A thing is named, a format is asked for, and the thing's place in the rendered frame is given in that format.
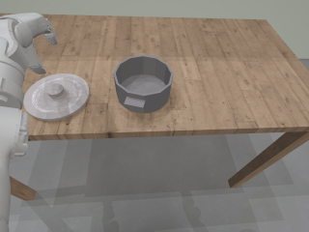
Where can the left robot forearm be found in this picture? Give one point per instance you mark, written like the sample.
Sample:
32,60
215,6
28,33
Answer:
15,37

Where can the knob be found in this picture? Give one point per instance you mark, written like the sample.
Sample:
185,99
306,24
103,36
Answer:
55,90

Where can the lid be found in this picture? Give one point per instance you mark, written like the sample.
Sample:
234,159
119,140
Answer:
39,105

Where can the table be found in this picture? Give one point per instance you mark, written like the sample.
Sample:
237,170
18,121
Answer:
230,76

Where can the left robot hand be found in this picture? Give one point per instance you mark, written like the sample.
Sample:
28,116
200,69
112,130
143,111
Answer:
38,25

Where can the robot left upper arm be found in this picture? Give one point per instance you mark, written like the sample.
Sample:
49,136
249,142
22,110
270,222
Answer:
14,134

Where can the pot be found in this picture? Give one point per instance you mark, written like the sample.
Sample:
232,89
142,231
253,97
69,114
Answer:
143,83

